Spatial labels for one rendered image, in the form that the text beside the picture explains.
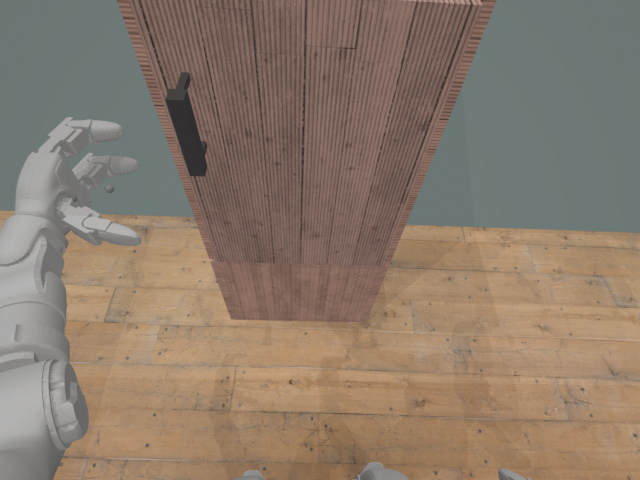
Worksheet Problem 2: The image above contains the robot left hand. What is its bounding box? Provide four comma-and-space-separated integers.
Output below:
14, 117, 141, 246

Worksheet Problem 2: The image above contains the left robot shin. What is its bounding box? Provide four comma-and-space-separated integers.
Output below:
243, 470, 264, 478

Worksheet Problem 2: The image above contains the handle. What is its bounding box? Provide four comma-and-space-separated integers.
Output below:
165, 72, 207, 176

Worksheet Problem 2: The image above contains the robot left upper arm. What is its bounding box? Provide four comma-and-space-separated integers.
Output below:
0, 359, 89, 480

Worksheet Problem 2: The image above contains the right robot shin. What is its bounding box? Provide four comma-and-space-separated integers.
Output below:
359, 462, 384, 475

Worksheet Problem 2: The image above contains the cupboard door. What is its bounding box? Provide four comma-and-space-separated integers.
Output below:
128, 0, 483, 267

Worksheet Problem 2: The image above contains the left robot forearm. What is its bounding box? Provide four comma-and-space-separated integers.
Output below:
0, 215, 70, 372

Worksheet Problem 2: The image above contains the robot shin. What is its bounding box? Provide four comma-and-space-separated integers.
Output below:
243, 470, 264, 478
359, 462, 384, 475

